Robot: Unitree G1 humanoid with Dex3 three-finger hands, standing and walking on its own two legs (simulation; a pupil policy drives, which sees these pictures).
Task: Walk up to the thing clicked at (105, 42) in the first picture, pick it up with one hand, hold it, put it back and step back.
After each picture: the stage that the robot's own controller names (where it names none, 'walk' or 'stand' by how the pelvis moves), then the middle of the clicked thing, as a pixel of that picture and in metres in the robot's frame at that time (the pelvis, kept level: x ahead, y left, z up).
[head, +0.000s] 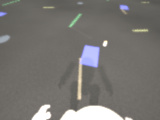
stand; (105, 43) +1.73 -0.39 -0.72
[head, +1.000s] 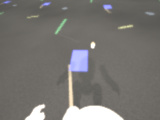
walk; (92, 45) +1.64 +0.03 -0.70
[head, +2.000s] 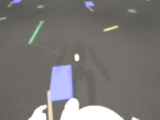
walk; (76, 57) +1.08 +0.30 -0.71
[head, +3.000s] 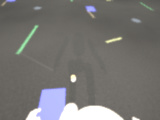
walk; (73, 78) +0.63 +0.23 -0.70
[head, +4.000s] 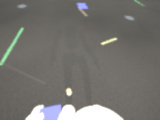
stand; (68, 91) +0.38 +0.20 -0.70
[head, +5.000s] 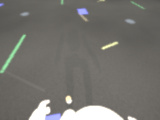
stand; (68, 99) +0.31 +0.22 -0.71
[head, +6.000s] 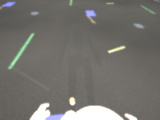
stand; (72, 101) +0.31 +0.17 -0.72
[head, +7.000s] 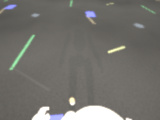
stand; (72, 101) +0.31 +0.18 -0.73
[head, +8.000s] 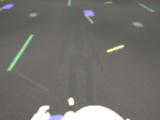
stand; (71, 101) +0.30 +0.20 -0.73
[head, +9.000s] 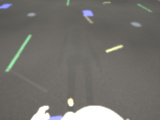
stand; (70, 102) +0.29 +0.19 -0.73
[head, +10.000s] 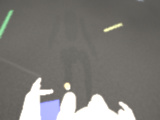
go down; (67, 86) +0.33 +0.20 -0.62
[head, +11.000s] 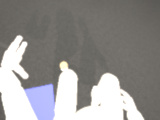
go down; (64, 66) +0.39 +0.21 -0.31
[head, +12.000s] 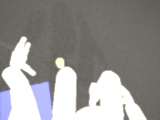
close in; (60, 63) +0.39 +0.21 -0.28
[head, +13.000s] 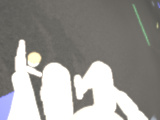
close; (34, 60) +0.38 +0.24 -0.22
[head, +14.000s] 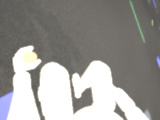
close; (29, 59) +0.38 +0.25 -0.22
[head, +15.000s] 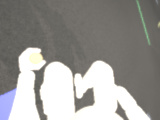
lift; (34, 59) +0.36 +0.23 -0.22
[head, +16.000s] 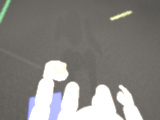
lift; (61, 72) +0.31 +0.19 -0.01
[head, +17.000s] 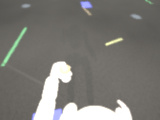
hold; (65, 73) +0.32 +0.17 +0.00
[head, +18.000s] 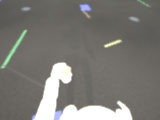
hold; (65, 74) +0.32 +0.17 +0.00
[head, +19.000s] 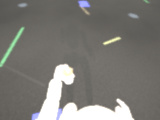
crouch; (68, 75) +0.32 +0.15 -0.02
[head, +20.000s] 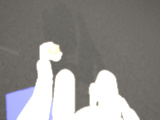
lower; (55, 53) +0.44 +0.21 -0.10
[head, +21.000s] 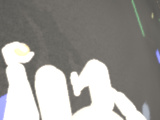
lower; (22, 54) +0.41 +0.26 -0.22
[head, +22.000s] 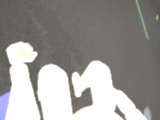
lower; (26, 53) +0.40 +0.26 -0.22
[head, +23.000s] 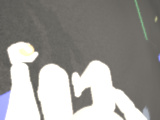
lower; (27, 53) +0.40 +0.26 -0.23
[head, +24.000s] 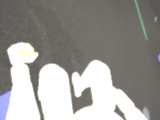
lower; (27, 53) +0.40 +0.26 -0.23
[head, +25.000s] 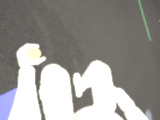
open; (33, 56) +0.39 +0.23 -0.23
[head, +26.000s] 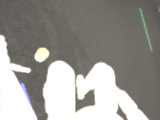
stand; (41, 55) +0.39 +0.22 -0.22
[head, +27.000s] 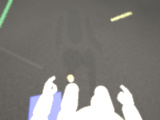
walk; (70, 78) +0.37 +0.18 -0.52
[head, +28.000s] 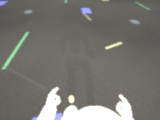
stand; (71, 99) +0.33 +0.17 -0.67
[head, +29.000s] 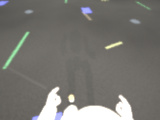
stand; (71, 98) +0.33 +0.17 -0.67
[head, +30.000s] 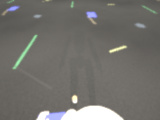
stand; (74, 99) +0.35 +0.16 -0.72
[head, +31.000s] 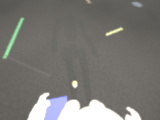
walk; (74, 84) +0.40 +0.13 -0.70
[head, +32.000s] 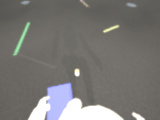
walk; (77, 72) +0.65 +0.19 -0.70
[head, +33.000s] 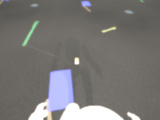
stand; (76, 61) +0.97 +0.23 -0.70
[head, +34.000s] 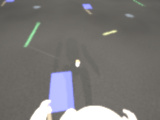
stand; (77, 63) +0.97 +0.20 -0.72
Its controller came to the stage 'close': yes
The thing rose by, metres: 0.71
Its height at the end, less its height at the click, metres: +0.00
